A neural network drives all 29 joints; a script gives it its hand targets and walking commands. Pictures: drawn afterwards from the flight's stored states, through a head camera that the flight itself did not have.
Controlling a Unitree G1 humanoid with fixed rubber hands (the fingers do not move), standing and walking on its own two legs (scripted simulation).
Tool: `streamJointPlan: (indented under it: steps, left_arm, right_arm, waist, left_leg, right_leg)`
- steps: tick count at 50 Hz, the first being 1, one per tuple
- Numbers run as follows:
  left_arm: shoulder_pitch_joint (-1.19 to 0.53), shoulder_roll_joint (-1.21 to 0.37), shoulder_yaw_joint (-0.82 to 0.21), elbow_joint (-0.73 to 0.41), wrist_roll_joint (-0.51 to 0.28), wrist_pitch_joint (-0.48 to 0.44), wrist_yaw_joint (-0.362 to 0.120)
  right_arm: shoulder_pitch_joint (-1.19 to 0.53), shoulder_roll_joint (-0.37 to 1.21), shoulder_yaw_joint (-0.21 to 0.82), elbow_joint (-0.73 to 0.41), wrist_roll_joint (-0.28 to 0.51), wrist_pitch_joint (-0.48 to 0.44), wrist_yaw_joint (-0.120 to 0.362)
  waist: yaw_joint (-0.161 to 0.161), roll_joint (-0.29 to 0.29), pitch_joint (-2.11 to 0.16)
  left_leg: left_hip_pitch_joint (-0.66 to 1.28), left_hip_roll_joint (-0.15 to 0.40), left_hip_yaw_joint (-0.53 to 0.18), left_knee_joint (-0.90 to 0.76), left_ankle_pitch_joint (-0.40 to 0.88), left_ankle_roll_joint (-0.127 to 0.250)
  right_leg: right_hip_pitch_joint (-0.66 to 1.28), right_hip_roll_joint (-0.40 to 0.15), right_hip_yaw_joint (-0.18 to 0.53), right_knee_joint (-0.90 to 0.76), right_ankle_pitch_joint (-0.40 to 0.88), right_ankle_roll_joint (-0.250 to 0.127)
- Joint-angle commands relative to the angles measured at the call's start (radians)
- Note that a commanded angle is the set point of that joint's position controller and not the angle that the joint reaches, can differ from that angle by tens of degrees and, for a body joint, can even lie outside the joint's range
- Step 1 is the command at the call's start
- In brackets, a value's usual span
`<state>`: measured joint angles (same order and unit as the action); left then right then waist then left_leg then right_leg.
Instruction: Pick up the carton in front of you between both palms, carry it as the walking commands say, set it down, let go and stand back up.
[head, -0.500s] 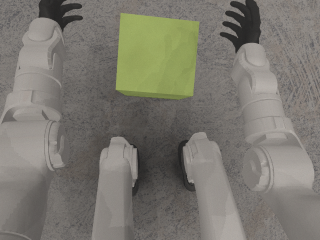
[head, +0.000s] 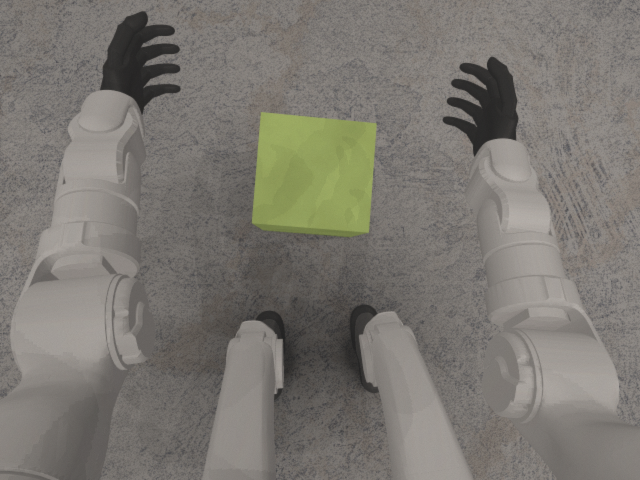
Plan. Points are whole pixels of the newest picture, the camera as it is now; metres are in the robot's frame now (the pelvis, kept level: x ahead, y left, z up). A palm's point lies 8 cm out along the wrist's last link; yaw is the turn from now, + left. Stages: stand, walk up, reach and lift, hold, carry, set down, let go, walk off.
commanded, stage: let go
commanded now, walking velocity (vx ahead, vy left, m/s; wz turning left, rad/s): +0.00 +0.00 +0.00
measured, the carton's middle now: (312, 184) +0.49 -0.01 -0.50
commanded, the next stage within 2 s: stand in 1.32 s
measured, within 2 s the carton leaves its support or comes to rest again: neither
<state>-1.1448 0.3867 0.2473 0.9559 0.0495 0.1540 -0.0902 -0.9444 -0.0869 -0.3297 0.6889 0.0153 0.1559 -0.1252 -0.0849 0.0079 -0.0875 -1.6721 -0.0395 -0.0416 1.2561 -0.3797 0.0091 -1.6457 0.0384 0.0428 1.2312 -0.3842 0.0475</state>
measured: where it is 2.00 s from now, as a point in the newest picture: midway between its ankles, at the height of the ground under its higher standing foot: (320, 366)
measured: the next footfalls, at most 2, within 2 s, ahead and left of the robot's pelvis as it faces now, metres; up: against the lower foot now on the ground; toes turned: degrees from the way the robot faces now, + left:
none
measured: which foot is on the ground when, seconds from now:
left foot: down 0.00-1.00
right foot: down 0.00-1.00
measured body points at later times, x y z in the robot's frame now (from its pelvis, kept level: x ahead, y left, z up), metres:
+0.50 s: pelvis +0.06 -0.01 +0.11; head +0.25 +0.00 +0.52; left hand +0.39 +0.22 +0.00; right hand +0.37 -0.23 +0.01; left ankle +0.07 +0.11 -0.59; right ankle +0.07 -0.14 -0.59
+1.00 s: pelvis +0.09 -0.01 +0.16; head +0.11 +0.00 +0.60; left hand +0.26 +0.23 +0.08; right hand +0.26 -0.24 +0.08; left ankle +0.07 +0.11 -0.59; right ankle +0.07 -0.14 -0.59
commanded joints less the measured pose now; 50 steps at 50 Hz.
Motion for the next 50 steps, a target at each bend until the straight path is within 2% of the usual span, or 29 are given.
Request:
streamJointPlan:
  steps: [1, 2, 3, 4, 6, 7, 8, 10, 12, 13, 14, 17, 21, 27, 28, 31, 33, 34, 35, 36, 37, 38, 39, 41, 42, 45, 48, 49, 50]
  left_arm:
    - [-0.187, 0.086, 0.032, -0.114, 0.03, -0.032, 0.004]
    - [-0.176, 0.105, 0.04, -0.113, 0.038, -0.029, 0.007]
    - [-0.151, 0.076, 0.049, -0.127, 0.047, -0.031, 0.015]
    - [-0.083, 0.069, 0.043, -0.151, 0.069, -0.028, 0.024]
    - [0.023, 0.038, 0.055, -0.172, 0.078, -0.022, 0.043]
    - [0.069, 0.004, 0.051, -0.19, 0.064, -0.024, 0.054]
    - [0.097, -0.01, 0.019, -0.247, 0.067, -0.028, 0.063]
    - [0.2, -0.024, 0.033, -0.304, 0.078, -0.037, 0.079]
    - [0.284, -0.036, 0.032, -0.374, 0.061, -0.049, 0.084]
    - [0.318, -0.061, 0.029, -0.379, 0.057, -0.055, 0.085]
    - [0.372, -0.067, 0.008, -0.393, 0.047, -0.058, 0.083]
    - [0.486, -0.06, -0.006, -0.432, 0.031, -0.087, 0.077]
    - [0.639, -0.074, -0.022, -0.442, 0.005, -0.118, 0.064]
    - [0.89, -0.082, -0.054, -0.47, -0.002, -0.164, 0.065]
    - [0.964, -0.083, -0.069, -0.476, -0.005, -0.171, 0.063]
    - [1.034, -0.094, -0.093, -0.493, -0.012, -0.179, 0.063]
    - [1.105, -0.077, -0.092, -0.516, -0.015, -0.187, 0.061]
    - [1.153, -0.094, -0.102, -0.531, -0.016, -0.188, 0.059]
    - [1.183, -0.109, -0.113, -0.51, -0.019, -0.185, 0.057]
    - [1.22, -0.078, -0.104, -0.534, -0.011, -0.183, 0.058]
    - [1.246, -0.076, -0.113, -0.542, -0.015, -0.181, 0.057]
    - [1.238, -0.072, -0.114, -0.583, -0.015, -0.182, 0.054]
    - [1.289, -0.123, -0.155, -0.572, -0.03, -0.173, 0.047]
    - [1.332, -0.119, -0.173, -0.566, -0.044, -0.163, 0.045]
    - [1.316, -0.079, -0.129, -0.611, -0.023, -0.159, 0.048]
    - [1.349, -0.102, -0.184, -0.592, -0.047, -0.132, 0.035]
    - [1.333, -0.065, -0.163, -0.625, -0.025, -0.098, 0.024]
    - [1.334, -0.076, -0.162, -0.638, -0.029, -0.085, 0.02]
    - [1.32, -0.08, -0.164, -0.638, -0.037, -0.072, 0.017]
  right_arm:
    - [-0.154, -0.085, -0.006, -0.12, -0.008, -0.029, 0.015]
    - [-0.107, -0.092, 0.006, -0.113, -0.027, -0.035, 0.023]
    - [-0.082, -0.105, 0.002, -0.095, -0.03, -0.038, 0.029]
    - [-0.047, -0.096, 0.01, -0.132, -0.033, -0.038, 0.044]
    - [0.096, -0.098, 0.022, -0.105, -0.077, -0.04, 0.068]
    - [0.113, -0.113, 0.034, -0.13, -0.075, -0.046, 0.082]
    - [0.148, -0.109, 0.038, -0.142, -0.09, -0.055, 0.099]
    - [0.223, -0.124, 0.078, -0.18, -0.079, -0.062, 0.126]
    - [0.317, -0.147, 0.094, -0.21, -0.085, -0.068, 0.143]
    - [0.284, -0.16, 0.121, -0.239, -0.075, -0.078, 0.151]
    - [0.358, -0.161, 0.114, -0.202, -0.083, -0.079, 0.16]
    - [0.472, -0.158, 0.138, -0.251, -0.056, -0.101, 0.174]
    - [0.643, -0.124, 0.175, -0.212, -0.051, -0.127, 0.185]
    - [0.872, -0.128, 0.228, -0.275, -0.004, -0.169, 0.175]
    - [0.921, -0.167, 0.213, -0.297, -0.011, -0.174, 0.176]
    - [0.966, -0.159, 0.251, -0.313, 0.012, -0.184, 0.177]
    - [1.058, -0.18, 0.247, -0.325, 0.004, -0.186, 0.185]
    - [1.065, -0.184, 0.271, -0.327, 0.017, -0.187, 0.187]
    - [1.064, -0.176, 0.261, -0.339, 0.019, -0.184, 0.186]
    - [1.129, -0.161, 0.28, -0.335, 0.021, -0.176, 0.19]
    - [1.139, -0.189, 0.266, -0.335, 0.019, -0.174, 0.187]
    - [1.137, -0.199, 0.27, -0.343, 0.019, -0.171, 0.19]
    - [1.121, -0.214, 0.272, -0.347, 0.013, -0.167, 0.196]
    - [1.157, -0.2, 0.277, -0.351, 0.018, -0.156, 0.194]
    - [1.149, -0.215, 0.262, -0.343, 0.014, -0.151, 0.194]
    - [1.163, -0.202, 0.293, -0.345, 0.011, -0.129, 0.199]
    - [1.135, -0.217, 0.274, -0.365, 0.001, -0.101, 0.201]
    - [1.129, -0.204, 0.272, -0.368, -0.014, -0.084, 0.201]
    - [1.125, -0.226, 0.251, -0.346, -0.025, -0.068, 0.2]
  waist:
    - [0.031, 0.125, -0.934]
    - [-0.003, 0.092, -0.969]
    - [0.014, 0.134, -0.969]
    - [0.04, 0.11, -0.975]
    - [0.0, 0.088, -0.985]
    - [0.017, 0.063, -0.937]
    - [-0.007, 0.087, -0.912]
    - [0.04, 0.087, -0.908]
    - [0.0, 0.064, -0.886]
    - [0.054, 0.039, -0.817]
    - [0.013, 0.027, -0.821]
    - [0.032, 0.067, -0.789]
    - [0.017, 0.018, -0.602]
    - [0.04, 0.008, -0.509]
    - [0.025, -0.015, -0.505]
    - [0.051, 0.013, -0.373]
    - [0.028, -0.006, -0.345]
    - [0.064, 0.012, -0.297]
    - [0.046, 0.006, -0.254]
    - [0.078, -0.001, -0.212]
    - [0.041, 0.003, -0.159]
    - [0.052, 0.067, -0.131]
    - [0.061, 0.025, -0.119]
    - [0.048, 0.036, -0.051]
    - [0.089, 0.055, -0.065]
    - [0.065, -0.018, 0.044]
    - [0.077, 0.02, 0.076]
    - [0.086, -0.019, 0.086]
    - [0.063, -0.033, 0.096]
  left_leg:
    - [0.78, -0.024, 0.028, -0.148, 0.403, -0.021]
    - [0.83, -0.025, 0.027, -0.172, 0.381, -0.023]
    - [0.846, -0.022, 0.033, -0.191, 0.405, -0.032]
    - [0.929, -0.021, 0.012, -0.219, 0.436, -0.023]
    - [0.983, -0.018, 0.015, -0.241, 0.482, -0.033]
    - [1.007, -0.016, 0.003, -0.268, 0.49, -0.025]
    - [1.013, -0.016, 0.001, -0.288, 0.518, -0.027]
    - [1.073, -0.018, 0.004, -0.31, 0.537, -0.028]
    - [1.052, -0.014, 0.011, -0.371, 0.447, -0.031]
    - [1.018, -0.015, 0.012, -0.384, 0.467, -0.019]
    - [1.006, -0.012, 0.018, -0.418, 0.439, -0.027]
    - [1.106, 0.0, 0.009, -0.432, 0.487, -0.022]
    - [1.028, -0.012, 0.031, -0.505, 0.42, -0.023]
    - [1.172, -0.004, 0.003, -0.59, 0.51, -0.011]
    - [1.233, 0.001, 0.006, -0.599, 0.508, -0.013]
    - [1.275, 0.001, 0.006, -0.675, 0.484, -0.014]
    - [1.343, 0.006, 0.007, -0.705, 0.453, -0.016]
    - [1.383, 0.004, 0.004, -0.721, 0.462, -0.02]
    - [1.419, 0.008, 0.004, -0.748, 0.437, -0.015]
    - [1.448, 0.006, 0.013, -0.767, 0.422, -0.024]
    - [1.473, 0.009, 0.015, -0.803, 0.401, -0.018]
    - [1.484, 0.007, 0.015, -0.813, 0.405, -0.025]
    - [1.533, 0.009, 0.017, -0.815, 0.419, -0.029]
    - [1.573, 0.007, 0.012, -0.847, 0.416, -0.026]
    - [1.574, 0.013, 0.003, -0.851, 0.46, -0.033]
    - [1.584, 0.001, 0.025, -0.867, 0.364, -0.025]
    - [1.63, 0.002, 0.032, -0.864, 0.322, -0.026]
    - [1.62, 0.001, 0.036, -0.875, 0.281, -0.025]
    - [1.625, 0.002, 0.033, -0.879, 0.291, -0.024]
  right_leg:
    - [0.404, 0.034, -0.094, -0.158, 0.313, 0.026]
    - [0.443, 0.042, -0.116, -0.178, 0.29, 0.026]
    - [0.466, 0.041, -0.101, -0.191, 0.315, 0.013]
    - [0.448, 0.047, -0.122, -0.201, 0.3, 0.024]
    - [0.509, 0.043, -0.111, -0.244, 0.331, 0.014]
    - [0.51, 0.032, -0.118, -0.268, 0.328, 0.018]
    - [0.507, 0.032, -0.112, -0.285, 0.355, 0.004]
    - [0.588, 0.031, -0.095, -0.321, 0.36, -0.004]
    - [0.717, 0.018, -0.077, -0.365, 0.36, -0.01]
    - [0.716, 0.015, -0.066, -0.385, 0.379, -0.013]
    - [0.818, 0.014, -0.066, -0.392, 0.404, -0.013]
    - [0.863, 0.0, -0.049, -0.433, 0.437, -0.007]
    - [1.013, -0.006, -0.033, -0.497, 0.461, -0.009]
    - [1.183, -0.013, -0.008, -0.555, 0.634, -0.006]
    - [1.206, -0.007, -0.012, -0.576, 0.619, 0.0]
    - [1.254, -0.013, -0.009, -0.648, 0.568, -0.01]
    - [1.326, -0.008, -0.008, -0.677, 0.551, -0.007]
    - [1.323, -0.006, -0.014, -0.707, 0.508, -0.012]
    - [1.322, -0.008, -0.007, -0.739, 0.486, -0.013]
    - [1.363, -0.005, -0.015, -0.757, 0.462, -0.009]
    - [1.364, -0.002, -0.024, -0.782, 0.443, -0.009]
    - [1.396, -0.003, -0.009, -0.792, 0.443, -0.019]
    - [1.401, -0.002, -0.014, -0.814, 0.428, -0.021]
    - [1.399, 0.007, -0.022, -0.832, 0.429, -0.022]
    - [1.435, -0.004, -0.016, -0.844, 0.439, -0.025]
    - [1.429, 0.003, -0.024, -0.871, 0.359, -0.019]
    - [1.425, -0.004, -0.028, -0.88, 0.273, -0.026]
    - [1.449, -0.004, -0.033, -0.878, 0.246, -0.022]
    - [1.462, -0.001, -0.038, -0.872, 0.266, -0.022]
